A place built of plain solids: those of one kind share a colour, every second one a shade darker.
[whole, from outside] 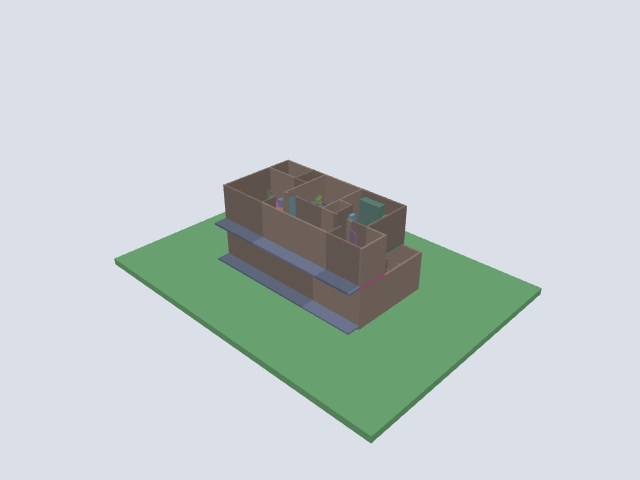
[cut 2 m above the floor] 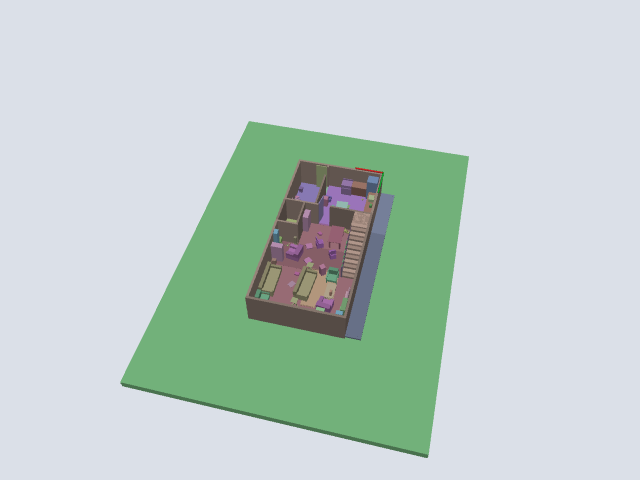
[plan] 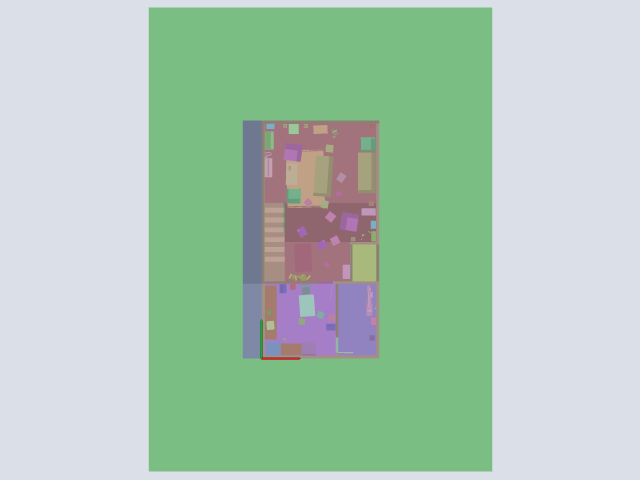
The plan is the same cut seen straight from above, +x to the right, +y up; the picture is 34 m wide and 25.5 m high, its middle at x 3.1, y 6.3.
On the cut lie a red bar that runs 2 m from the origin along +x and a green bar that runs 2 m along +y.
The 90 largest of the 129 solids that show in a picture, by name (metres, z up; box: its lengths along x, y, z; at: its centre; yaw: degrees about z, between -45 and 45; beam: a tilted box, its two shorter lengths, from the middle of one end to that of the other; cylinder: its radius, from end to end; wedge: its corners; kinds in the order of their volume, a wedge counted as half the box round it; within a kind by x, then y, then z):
{
 "under_1": {"box": [18.25, 24.65, 0.5], "at": [3.12, 6.33, -0.63]},
 "stair_1": {"box": [1.07, 0.52, 2.88], "at": [0.69, 4.37, 1.14]},
 "stair_2": {"box": [1.07, 1.04, 2.53], "at": [0.69, 4.63, 0.97]},
 "stair_3": {"box": [1.07, 1.3, 2.36], "at": [0.69, 4.76, 0.88]},
 "stair_4": {"box": [1.07, 1.56, 2.19], "at": [0.69, 4.89, 0.79]},
 "stair_5": {"box": [1.07, 1.82, 2.02], "at": [0.69, 5.02, 0.71]},
 "stair_6": {"box": [1.07, 2.08, 1.85], "at": [0.69, 5.15, 0.62]},
 "stair_7": {"box": [1.07, 2.34, 1.67], "at": [0.69, 5.28, 0.54]},
 "stair_8": {"box": [1.07, 2.6, 1.5], "at": [0.69, 5.41, 0.45]},
 "stair_9": {"box": [1.07, 2.86, 1.33], "at": [0.69, 5.54, 0.37]},
 "stair_10": {"box": [1.07, 3.12, 1.16], "at": [0.69, 5.67, 0.28]},
 "stair_11": {"box": [1.07, 3.38, 0.99], "at": [0.69, 5.8, 0.19]},
 "stair_12": {"box": [1.07, 3.64, 0.82], "at": [0.69, 5.93, 0.11]},
 "stair_13": {"box": [1.07, 3.9, 0.64], "at": [0.69, 6.06, 0.02]},
 "stair_14": {"box": [1.07, 4.16, 0.47], "at": [0.69, 6.19, -0.06]},
 "wall_1": {"box": [0.16, 2.52, 2.6], "at": [0.08, 1.42, 4.22]},
 "wall_2": {"box": [0.16, 3.82, 2.92], "at": [0.08, 2.07, 1.16]},
 "wall_3": {"box": [0.16, 5.84, 2.6], "at": [0.08, 5.73, 4.22]},
 "wall_4": {"box": [0.16, 8.38, 2.92], "at": [0.08, 8.3, 1.16]},
 "wall_5": {"box": [0.16, 3.71, 2.6], "at": [0.08, 10.63, 4.22]},
 "wall_6": {"box": [1.27, 0.13, 2.6], "at": [0.64, 2.75, 4.22]},
 "wall_7": {"box": [1.29, 0.13, 2.6], "at": [0.65, 8.71, 4.22]},
 "wall_8": {"box": [2.33, 0.16, 2.6], "at": [1.17, 0.08, 4.22]},
 "wall_9": {"box": [2.99, 0.13, 2.92], "at": [1.5, 4.04, 1.16]},
 "wall_10": {"box": [0.28, 0.13, 2.6], "at": [2.16, 2.75, 4.22]},
 "wall_11": {"box": [0.13, 1.04, 2.6], "at": [2.23, 2.16, 4.22]},
 "wall_12": {"box": [0.13, 0.3, 2.6], "at": [2.23, 2.96, 4.22]},
 "wall_13": {"box": [0.13, 0.96, 2.6], "at": [2.23, 4.72, 4.22]},
 "wall_14": {"box": [0.13, 2.36, 2.6], "at": [2.23, 6.51, 4.22]},
 "wall_15": {"box": [0.16, 1.32, 2.6], "at": [2.25, 0.82, 4.22]},
 "wall_16": {"box": [1.77, 0.13, 2.6], "at": [3.06, 4.17, 4.22]},
 "wall_17": {"box": [6.25, 0.16, 2.92], "at": [3.12, 0.08, 1.16]},
 "wall_18": {"box": [6.25, 0.16, 5.82], "at": [3.12, 12.57, 2.61]},
 "wall_19": {"box": [0.13, 0.96, 2.6], "at": [3.88, 4.72, 4.22]},
 "wall_20": {"box": [0.13, 2.86, 2.92], "at": [4.0, 2.55, 1.16]},
 "wall_21": {"box": [4.16, 0.13, 2.6], "at": [4.17, 8.71, 4.22]},
 "wall_22": {"box": [4.08, 0.16, 2.6], "at": [4.21, 1.56, 4.22]},
 "wall_23": {"box": [4.08, 0.13, 2.6], "at": [4.21, 5.26, 4.22]},
 "wall_24": {"box": [0.13, 1.05, 2.6], "at": [4.3, 9.3, 4.22]},
 "wall_25": {"box": [0.13, 2.53, 2.6], "at": [4.3, 11.22, 4.22]},
 "wall_26": {"box": [0.13, 1.95, 2.92], "at": [4.76, 5.08, 1.16]},
 "wall_27": {"box": [2.46, 0.13, 2.92], "at": [5.02, 4.04, 1.16]},
 "wall_28": {"box": [2.01, 0.13, 2.6], "at": [5.25, 9.89, 4.22]},
 "wall_29": {"box": [1.55, 0.13, 2.92], "at": [5.47, 6.12, 1.16]},
 "wall_30": {"box": [0.16, 3.82, 2.92], "at": [6.17, 2.07, 1.16]},
 "wall_31": {"box": [0.16, 3.56, 2.6], "at": [6.17, 3.42, 4.22]},
 "wall_32": {"box": [0.16, 1.95, 2.92], "at": [6.17, 5.08, 1.16]},
 "wall_33": {"box": [0.16, 3.32, 2.6], "at": [6.17, 6.99, 4.22]},
 "wall_34": {"box": [0.16, 1.05, 2.6], "at": [6.17, 9.3, 4.22]},
 "wall_35": {"box": [0.16, 6.3, 2.92], "at": [6.17, 9.34, 1.16]},
 "wall_36": {"box": [0.16, 2.53, 2.6], "at": [6.17, 11.22, 4.22]},
 "floor_living_1": {"box": [3.47, 2.08, 0.68], "at": [2.96, 5.15, -0.34]},
 "floor_living_2": {"box": [5.93, 4.22, 0.68], "at": [3.12, 10.38, -0.34]},
 "floor_living_3": {"box": [4.86, 2.08, 0.68], "at": [3.66, 7.23, -0.34]},
 "floor_kitchen_1": {"box": [3.78, 3.82, 0.68], "at": [2.05, 2.07, -0.34]},
 "floor_service_1": {"box": [2.02, 3.82, 0.5], "at": [5.08, 2.07, -0.43]},
 "upper_floor_next_1": {"box": [1.0, 2.52, 0.16], "at": [-0.5, 1.42, 2.84]},
 "upper_floor_next_2": {"box": [1.0, 3.82, 0.12], "at": [-0.5, 2.07, -0.06]},
 "upper_floor_next_3": {"box": [1.0, 5.84, 0.16], "at": [-0.5, 5.73, 2.84]},
 "upper_floor_next_4": {"box": [1.0, 8.38, 0.12], "at": [-0.5, 8.3, -0.06]},
 "upper_floor_next_5": {"box": [1.0, 3.71, 0.16], "at": [-0.5, 10.63, 2.84]},
 "fixture_wardrobe_bedroom_1": {"box": [0.57, 1.73, 2.2], "at": [5.8, 4.03, 3.97]},
 "sofa_1": {"box": [0.93, 2.16, 0.34], "at": [3.27, 9.69, 0.28], "yaw": -4.0},
 "sofa_2": {"box": [0.23, 2.16, 0.39], "at": [3.63, 9.66, 0.65], "yaw": -4.0},
 "sofa_3": {"box": [0.93, 2.16, 0.34], "at": [5.58, 9.87, 0.28]},
 "sofa_4": {"box": [0.23, 2.16, 0.39], "at": [5.94, 9.87, 0.65]},
 "floor_lavabo_1": {"box": [1.26, 1.95, 0.68], "at": [5.46, 5.08, -0.34]},
 "fridge_1": {"box": [0.75, 0.7, 1.72], "at": [0.63, 0.52, 0.86]},
 "flat_shelf_1": {"box": [0.39, 0.76, 1.46], "at": [4.5, 4.61, 0.73]},
 "flat_shelf_2": {"box": [0.76, 0.39, 1.46], "at": [5.69, 7.79, 0.73]},
 "armchair_club_1": {"box": [0.92, 0.9, 0.35], "at": [1.67, 10.95, 0.24], "yaw": -7.1},
 "armchair_club_2": {"box": [0.92, 0.33, 0.38], "at": [1.71, 11.24, 0.61], "yaw": -7.1},
 "armchair_club_3": {"box": [0.33, 0.92, 0.38], "at": [4.37, 7.31, 0.61], "yaw": -9.0},
 "armchair_club_4": {"box": [0.9, 0.92, 0.35], "at": [4.66, 7.26, 0.24], "yaw": -9.0},
 "tall_cupboard_1": {"box": [0.3, 0.92, 0.99], "at": [0.34, 11.59, 1.38]},
 "tall_cupboard_2": {"box": [0.47, 0.96, 0.89], "at": [0.41, 11.59, 0.44]},
 "counter_run_1": {"box": [1.11, 0.61, 0.78], "at": [1.56, 0.47, 0.49]},
 "billy_1": {"box": [0.42, 0.28, 2.02], "at": [3.7, 3.96, 3.93]},
 "billy_2": {"box": [0.28, 0.42, 2.02], "at": [5.94, 7.11, 1.01]},
 "range_cooker_1": {"box": [0.76, 0.65, 0.94], "at": [2.5, 0.49, 0.47]},
 "rug_1": {"box": [2.0, 2.9, 0.08], "at": [2.33, 9.55, -0.03], "yaw": 1.6},
 "tv_board_1": {"box": [0.4, 1.0, 0.48], "at": [0.37, 10.14, 0.24]},
 "bar_stool_1": {"box": [0.35, 0.35, 0.74], "at": [2.47, 8.29, 0.38], "yaw": 42.1},
 "bar_stool_2": {"box": [0.35, 0.35, 0.74], "at": [3.73, 2.15, 0.37]},
 "armchair_frame_1": {"box": [0.63, 0.74, 0.18], "at": [1.71, 8.64, 0.32], "yaw": 0.3},
 "armchair_frame_2": {"box": [0.74, 0.63, 0.18], "at": [5.65, 11.38, 0.32]},
 "wall_band_1": {"box": [2.33, 0.16, 0.31], "at": [1.17, 0.08, 2.77]},
 "leaf_service_door_1": {"box": [0.8, 0.05, 2.28], "at": [4.47, 0.31, 0.96], "yaw": -1.0},
 "leaf_living_kitchen_1": {"box": [0.05, 0.8, 2.1], "at": [3.72, 3.59, 1.05], "yaw": -10.0},
 "leaf_middle_door_1": {"box": [0.8, 0.05, 2.1], "at": [2.7, 8.46, 3.97], "yaw": -4.0}
}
